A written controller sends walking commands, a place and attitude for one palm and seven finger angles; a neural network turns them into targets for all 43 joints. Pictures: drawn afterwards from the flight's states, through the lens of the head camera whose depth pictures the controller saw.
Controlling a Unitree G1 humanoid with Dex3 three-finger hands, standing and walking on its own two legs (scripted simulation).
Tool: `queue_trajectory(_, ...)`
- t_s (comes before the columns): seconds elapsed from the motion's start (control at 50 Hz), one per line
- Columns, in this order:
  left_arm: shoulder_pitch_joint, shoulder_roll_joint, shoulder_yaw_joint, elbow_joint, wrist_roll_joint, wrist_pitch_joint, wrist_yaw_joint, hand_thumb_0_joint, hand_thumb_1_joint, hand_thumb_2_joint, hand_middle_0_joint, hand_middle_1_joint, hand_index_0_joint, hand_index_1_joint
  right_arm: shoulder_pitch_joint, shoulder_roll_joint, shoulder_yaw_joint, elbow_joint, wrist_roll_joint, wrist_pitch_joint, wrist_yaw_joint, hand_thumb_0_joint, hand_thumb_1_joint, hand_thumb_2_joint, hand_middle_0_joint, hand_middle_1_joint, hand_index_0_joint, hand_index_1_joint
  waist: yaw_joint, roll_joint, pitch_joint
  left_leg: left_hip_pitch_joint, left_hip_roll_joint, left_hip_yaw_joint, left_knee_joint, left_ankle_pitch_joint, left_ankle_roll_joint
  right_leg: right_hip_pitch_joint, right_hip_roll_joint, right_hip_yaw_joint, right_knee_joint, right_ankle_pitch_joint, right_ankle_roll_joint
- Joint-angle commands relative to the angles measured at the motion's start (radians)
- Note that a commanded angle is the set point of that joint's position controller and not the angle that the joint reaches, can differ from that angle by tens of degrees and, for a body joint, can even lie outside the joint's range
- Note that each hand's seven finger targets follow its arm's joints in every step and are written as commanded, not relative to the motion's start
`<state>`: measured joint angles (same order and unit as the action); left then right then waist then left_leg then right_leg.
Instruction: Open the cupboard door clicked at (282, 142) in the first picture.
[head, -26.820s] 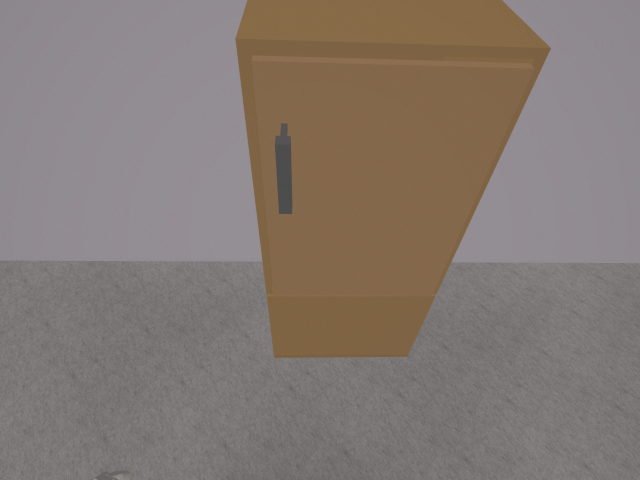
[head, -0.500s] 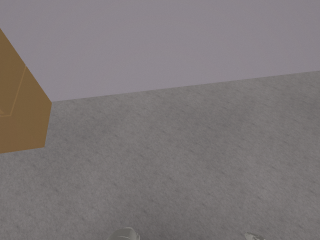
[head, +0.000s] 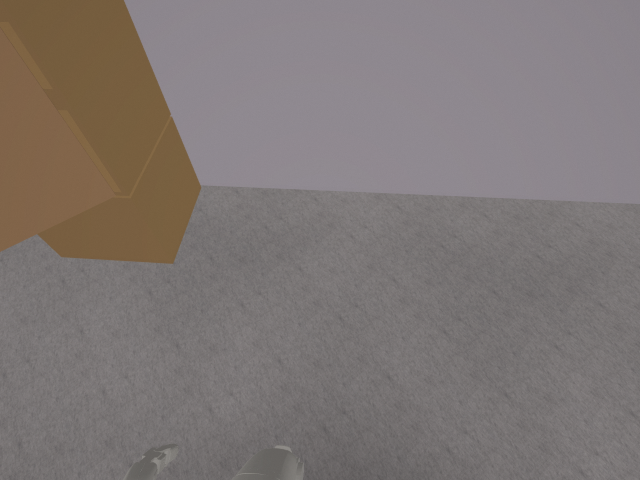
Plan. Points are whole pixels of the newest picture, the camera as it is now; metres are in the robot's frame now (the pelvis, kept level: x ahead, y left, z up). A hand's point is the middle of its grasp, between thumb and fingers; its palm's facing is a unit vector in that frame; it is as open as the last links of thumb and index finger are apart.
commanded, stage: turn to face it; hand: left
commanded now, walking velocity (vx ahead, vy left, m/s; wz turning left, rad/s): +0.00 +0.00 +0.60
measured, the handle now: out of the picture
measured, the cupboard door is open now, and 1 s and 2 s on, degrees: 42 42 42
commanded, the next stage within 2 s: take the last steps up to it in 0.88 s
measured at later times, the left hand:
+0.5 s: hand out of the picture +0.04 +0.25 -0.16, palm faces +0.32 -0.91 -0.27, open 7.4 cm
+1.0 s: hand out of the picture -0.06 +0.18 -0.19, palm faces +0.57 -0.79 -0.20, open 7.4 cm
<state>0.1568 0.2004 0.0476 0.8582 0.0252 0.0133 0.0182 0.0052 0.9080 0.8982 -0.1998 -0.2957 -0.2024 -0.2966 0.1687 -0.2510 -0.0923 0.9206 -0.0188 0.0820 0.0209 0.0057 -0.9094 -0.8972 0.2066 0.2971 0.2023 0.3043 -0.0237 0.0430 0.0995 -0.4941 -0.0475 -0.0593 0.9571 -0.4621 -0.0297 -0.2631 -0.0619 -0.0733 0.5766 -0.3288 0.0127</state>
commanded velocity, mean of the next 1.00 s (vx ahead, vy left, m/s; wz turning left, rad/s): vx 0.01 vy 0.01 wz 0.46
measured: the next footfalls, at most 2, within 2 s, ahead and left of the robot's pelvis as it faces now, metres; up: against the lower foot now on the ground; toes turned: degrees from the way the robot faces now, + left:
left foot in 0.24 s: +0.06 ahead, +0.13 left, +0.00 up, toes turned +15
right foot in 0.62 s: +0.10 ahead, -0.12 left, +0.00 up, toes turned +20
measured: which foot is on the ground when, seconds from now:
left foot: up 0.00-0.22, down 0.24-0.62, up 0.64-0.94, down 0.96-1.00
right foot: down 0.00-0.24, up 0.26-0.60, down 0.62-0.96, up 0.98-1.00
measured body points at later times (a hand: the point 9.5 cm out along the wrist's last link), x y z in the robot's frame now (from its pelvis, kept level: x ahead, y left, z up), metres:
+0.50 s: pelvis +0.01 +0.01 +0.00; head +0.06 +0.03 +0.45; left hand +0.03 +0.30 -0.14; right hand +0.18 -0.21 -0.13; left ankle +0.02 +0.12 -0.73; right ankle +0.05 -0.14 -0.68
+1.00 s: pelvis +0.03 +0.00 -0.01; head +0.06 +0.04 +0.44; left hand -0.08 +0.22 -0.17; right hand +0.27 -0.15 -0.13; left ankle -0.02 +0.09 -0.73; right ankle +0.07 -0.14 -0.71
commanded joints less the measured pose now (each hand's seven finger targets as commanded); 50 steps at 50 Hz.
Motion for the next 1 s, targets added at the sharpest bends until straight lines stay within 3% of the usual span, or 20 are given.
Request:
queue_trajectory(0.0, 0.02, 0.165, 0.036, -0.065, -0.005, -0.022, 0.019, 0.0, 0.9, 0.9, -0.2, -0.3, -0.2, -0.3, -0.053, -0.059, -0.007, -0.095, 0.006, -0.028, 0.006, 0.0, -0.9, -0.9, 0.2, 0.3, 0.2, 0.3, 0.019, -0.288, -0.112, -0.099, 0.068, 0.064, 0.153, -0.006, -0.036, 0.183, -0.256, 0.086, -0.196, 0.596, -0.13)
queue_trajectory(0.12, 0.114, 0.227, 0.059, -0.025, 0.004, -0.02, 0.014, 0.0, 0.9, 0.9, -0.2, -0.3, -0.2, -0.3, -0.108, -0.025, 0.017, -0.108, 0.012, -0.041, 0.015, 0.0, -0.9, -0.9, 0.2, 0.3, 0.2, 0.3, 0.067, -0.244, -0.137, 0.053, 0.045, 0.174, -0.234, 0.029, -0.025, 0.242, -0.287, 0.006, -0.092, 0.697, -0.105)
queue_trajectory(0.18, 0.085, 0.232, 0.063, -0.025, -0.01, -0.015, 0.003, 0.0, 0.9, 0.9, -0.2, -0.3, -0.2, -0.3, -0.001, -0.07, 0.004, -0.085, 0.005, -0.051, 0.011, 0.0, -0.9, -0.9, 0.2, 0.3, 0.2, 0.3, 0.0, -0.187, -0.171, 0.288, 0.032, 0.173, -0.473, 0.265, 0.001, 0.115, -0.264, -0.071, 0.075, 0.583, -0.028)
queue_trajectory(0.2, 0.078, 0.192, 0.06, -0.046, -0.016, -0.011, -0.002, 0.0, 0.9, 0.9, -0.2, -0.3, -0.2, -0.3, 0.076, -0.157, -0.017, -0.072, -0.002, -0.061, 0.004, 0.0, -0.9, -0.9, 0.2, 0.3, 0.2, 0.3, -0.042, 0.003, -0.233, 0.464, 0.186, -0.025, -0.522, 0.486, 0.068, -0.056, -0.198, -0.113, 0.266, 0.34, 0.029)
queue_trajectory(0.22, 0.034, 0.118, 0.034, -0.088, -0.023, -0.007, -0.006, 0.0, 0.9, 0.9, -0.2, -0.3, -0.2, -0.3, 0.157, -0.263, -0.047, -0.061, -0.005, -0.062, -0.008, 0.0, -0.9, -0.9, 0.2, 0.3, 0.2, 0.3, -0.087, 0.286, -0.25, 0.56, 0.443, -0.384, -0.564, 0.892, 0.231, -0.312, -0.058, -0.089, 0.499, -0.331, 0.09)
queue_trajectory(0.26, -0.046, 0.139, 0.035, -0.112, -0.012, 0.011, 0.003, 0.0, 0.9, 0.9, -0.2, -0.3, -0.2, -0.3, 0.165, -0.248, -0.037, -0.049, -0.004, -0.058, -0.022, 0.0, -0.9, -0.9, 0.2, 0.3, 0.2, 0.3, -0.078, 0.115, -0.222, 0.46, 0.433, -0.328, -0.575, 0.68, 0.276, -0.329, -0.071, 0.06, 0.618, -0.293, 0.058)
queue_trajectory(0.3, -0.038, 0.131, 0.043, -0.068, -0.009, 0.016, 0.0, 0.0, 0.9, 0.9, -0.2, -0.3, -0.2, -0.3, 0.046, -0.193, -0.024, -0.079, -0.007, -0.063, -0.035, 0.0, -0.9, -0.9, 0.2, 0.3, 0.2, 0.3, -0.032, 0.171, -0.159, 0.331, 0.333, -0.265, -0.606, 0.512, 0.219, -0.311, -0.07, 0.091, 0.603, -0.175, 0.061)
queue_trajectory(0.38, -0.002, 0.117, 0.04, -0.045, -0.008, 0.021, -0.01, 0.0, 0.9, 0.9, -0.2, -0.3, -0.2, -0.3, 0.008, -0.177, -0.017, -0.086, -0.009, -0.066, -0.034, 0.0, -0.9, -0.9, 0.2, 0.3, 0.2, 0.3, 0.001, 0.074, -0.157, 0.295, 0.269, -0.219, -0.625, 0.417, 0.187, -0.236, -0.028, 0.074, 0.461, -0.11, 0.058)
queue_trajectory(0.54, 0.079, 0.123, 0.041, -0.037, -0.015, 0.006, 0.0, 0.0, 0.9, 0.9, -0.2, -0.3, -0.2, -0.3, -0.05, -0.173, -0.029, -0.098, -0.004, -0.045, -0.023, 0.0, -0.9, -0.9, 0.2, 0.3, 0.2, 0.3, 0.043, 0.097, -0.152, 0.138, 0.194, -0.266, -0.547, 0.342, 0.145, 0.087, 0.051, 0.028, -0.024, 0.018, 0.04)
queue_trajectory(0.56, 0.114, 0.153, 0.049, -0.03, -0.011, -0.004, 0.004, 0.0, 0.9, 0.9, -0.2, -0.3, -0.2, -0.3, -0.059, -0.149, -0.026, -0.103, 0.003, -0.045, -0.02, 0.0, -0.9, -0.9, 0.2, 0.3, 0.2, 0.3, 0.064, 0.036, -0.169, 0.069, 0.147, -0.232, -0.483, 0.298, 0.107, 0.195, 0.012, 0.068, -0.161, 0.065, 0.032)
queue_trajectory(0.6, 0.122, 0.278, 0.07, -0.041, 0.007, -0.014, 0.017, 0.0, 0.9, 0.9, -0.2, -0.3, -0.2, -0.3, -0.075, -0.077, -0.014, -0.136, 0.009, -0.047, -0.013, 0.0, -0.9, -0.9, 0.2, 0.3, 0.2, 0.3, 0.089, -0.357, -0.135, -0.136, -0.036, 0.022, -0.026, -0.126, -0.006, 0.21, -0.419, 0.469, -0.348, 0.081, -0.148)
queue_trajectory(0.66, -0.002, 0.177, 0.042, -0.067, -0.004, -0.016, 0.021, 0.0, 0.9, 0.9, -0.2, -0.3, -0.2, -0.3, -0.027, -0.082, -0.022, -0.083, 0.0, -0.024, -0.002, 0.0, -0.9, -0.9, 0.2, 0.3, 0.2, 0.3, 0.011, -0.284, -0.09, -0.084, 0.051, 0.005, 0.245, -0.014, -0.011, 0.071, -0.299, 0.248, -0.279, 0.273, -0.148)
queue_trajectory(0.7, 0.018, 0.157, 0.032, -0.055, -0.005, -0.024, 0.017, 0.0, 0.9, 0.9, -0.2, -0.3, -0.2, -0.3, -0.045, -0.054, -0.005, -0.077, 0.002, -0.024, 0.003, 0.0, -0.9, -0.9, 0.2, 0.3, 0.2, 0.3, 0.014, -0.264, -0.08, -0.084, 0.058, 0.046, 0.187, 0.015, -0.026, 0.123, -0.246, 0.113, -0.227, 0.503, -0.129)
queue_trajectory(0.8, 0.153, 0.201, 0.048, 0.003, 0.004, -0.028, 0.017, 0.0, 0.9, 0.9, -0.2, -0.3, -0.2, -0.3, -0.11, -0.008, 0.024, -0.077, 0.012, -0.042, 0.002, 0.0, -0.9, -0.9, 0.2, 0.3, 0.2, 0.3, 0.076, -0.226, -0.143, 0.019, 0.036, 0.137, -0.165, -0.006, -0.023, 0.28, -0.261, 0.064, -0.127, 0.769, -0.127)
queue_trajectory(0.84, 0.153, 0.215, 0.051, 0.02, 0.004, -0.028, 0.014, 0.0, 0.9, 0.9, -0.2, -0.3, -0.2, -0.3, -0.089, -0.008, 0.028, -0.067, 0.013, -0.048, -0.001, 0.0, -0.9, -0.9, 0.2, 0.3, 0.2, 0.3, 0.065, -0.252, -0.146, 0.095, 0.023, 0.156, -0.277, 0.041, -0.014, 0.252, -0.26, 0.055, -0.101, 0.767, -0.116)
queue_trajectory(0.9, 0.102, 0.192, 0.05, 0.017, -0.015, -0.023, 0.006, 0.0, 0.9, 0.9, -0.2, -0.3, -0.2, -0.3, 0.032, -0.074, 0.018, -0.027, 0.004, -0.066, -0.01, 0.0, -0.9, -0.9, 0.2, 0.3, 0.2, 0.3, -0.012, -0.143, -0.191, 0.389, 0.075, 0.113, -0.546, 0.376, 0.024, 0.083, -0.209, -0.027, 0.078, 0.566, -0.023)
queue_trajectory(0.92, 0.12, 0.128, 0.038, -0.005, -0.023, -0.016, 0.001, 0.0, 0.9, 0.9, -0.2, -0.3, -0.2, -0.3, 0.079, -0.168, -0.003, -0.022, -0.006, -0.078, -0.017, 0.0, -0.9, -0.9, 0.2, 0.3, 0.2, 0.3, -0.029, 0.144, -0.239, 0.546, 0.308, -0.183, -0.558, 0.69, 0.127, -0.142, -0.093, -0.08, 0.264, 0.108, 0.043)
queue_trajectory(0.94, 0.074, 0.091, 0.018, -0.02, -0.024, -0.005, 0.005, 0.0, 0.9, 0.9, -0.2, -0.3, -0.2, -0.3, 0.118, -0.219, -0.014, -0.012, -0.002, -0.067, -0.032, 0.0, -0.9, -0.9, 0.2, 0.3, 0.2, 0.3, -0.05, 0.253, -0.235, 0.514, 0.439, -0.3, -0.572, 1.001, 0.249, -0.213, -0.042, -0.006, 0.402, -0.328, 0.058)
queue_trajectory(0.96, 0.052, 0.107, 0.019, -0.019, -0.018, 0.006, 0.01, 0.0, 0.9, 0.9, -0.2, -0.3, -0.2, -0.3, 0.109, -0.195, -0.003, -0.011, -0.005, -0.062, -0.035, 0.0, -0.9, -0.9, 0.2, 0.3, 0.2, 0.3, -0.042, 0.138, -0.206, 0.447, 0.439, -0.223, -0.561, 0.893, 0.27, -0.185, -0.055, 0.061, 0.475, -0.309, 0.039)
queue_trajectory(0.98, 0.037, 0.096, 0.025, -0.003, -0.012, 0.01, 0.008, 0.0, 0.9, 0.9, -0.2, -0.3, -0.2, -0.3, 0.071, -0.157, 0.009, -0.013, -0.008, -0.07, -0.043, 0.0, -0.9, -0.9, 0.2, 0.3, 0.2, 0.3, -0.026, 0.154, -0.181, 0.393, 0.373, -0.197, -0.593, 0.737, 0.249, -0.196, -0.049, 0.061, 0.487, -0.271, 0.038)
